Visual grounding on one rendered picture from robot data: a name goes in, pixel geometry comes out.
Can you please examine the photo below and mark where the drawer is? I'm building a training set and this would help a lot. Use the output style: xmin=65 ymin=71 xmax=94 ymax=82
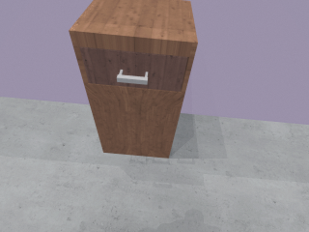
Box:
xmin=79 ymin=46 xmax=188 ymax=92

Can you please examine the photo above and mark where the cabinet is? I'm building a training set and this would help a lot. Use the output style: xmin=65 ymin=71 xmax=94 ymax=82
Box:
xmin=69 ymin=0 xmax=198 ymax=159

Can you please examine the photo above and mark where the handle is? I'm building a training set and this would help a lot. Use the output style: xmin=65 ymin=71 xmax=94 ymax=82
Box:
xmin=117 ymin=70 xmax=148 ymax=85

